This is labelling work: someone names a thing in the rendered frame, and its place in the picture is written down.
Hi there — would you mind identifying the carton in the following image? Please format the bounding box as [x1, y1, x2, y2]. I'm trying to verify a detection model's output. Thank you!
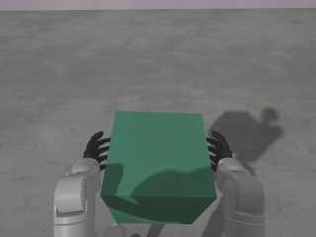
[100, 111, 217, 224]

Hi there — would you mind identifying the robot left forearm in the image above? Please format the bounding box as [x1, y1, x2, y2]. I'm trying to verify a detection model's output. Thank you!
[53, 158, 102, 237]

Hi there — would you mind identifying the robot left thigh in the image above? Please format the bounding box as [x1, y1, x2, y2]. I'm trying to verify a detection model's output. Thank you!
[101, 225, 129, 237]

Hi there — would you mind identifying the robot left hand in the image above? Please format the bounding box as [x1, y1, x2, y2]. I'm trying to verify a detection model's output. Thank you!
[83, 131, 111, 171]

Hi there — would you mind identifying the robot right forearm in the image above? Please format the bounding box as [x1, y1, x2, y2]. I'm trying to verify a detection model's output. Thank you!
[215, 157, 266, 237]

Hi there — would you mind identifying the robot right hand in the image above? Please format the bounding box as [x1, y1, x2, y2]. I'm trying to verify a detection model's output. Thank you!
[206, 130, 232, 173]

